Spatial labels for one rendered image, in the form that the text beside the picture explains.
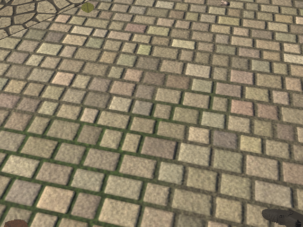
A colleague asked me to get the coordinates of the right robot hand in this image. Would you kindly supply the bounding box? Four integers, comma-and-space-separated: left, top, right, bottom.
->
261, 209, 303, 227

